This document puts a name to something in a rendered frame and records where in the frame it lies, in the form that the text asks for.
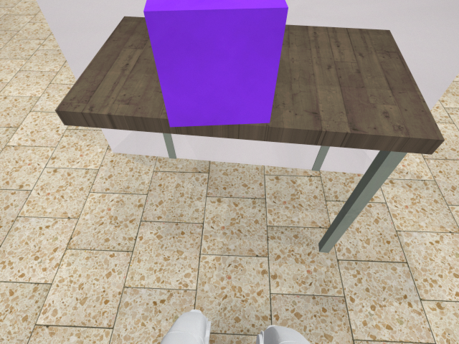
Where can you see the right robot thigh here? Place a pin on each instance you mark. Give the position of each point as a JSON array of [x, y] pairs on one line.
[[280, 335]]

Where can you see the table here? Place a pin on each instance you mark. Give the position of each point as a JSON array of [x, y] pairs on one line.
[[338, 87]]

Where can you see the left robot thigh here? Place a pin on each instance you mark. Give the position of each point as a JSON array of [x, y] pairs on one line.
[[189, 328]]

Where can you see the robot thigh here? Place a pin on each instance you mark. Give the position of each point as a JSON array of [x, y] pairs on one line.
[[189, 328], [280, 335]]

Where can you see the carton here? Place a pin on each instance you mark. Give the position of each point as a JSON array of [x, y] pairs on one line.
[[217, 60]]

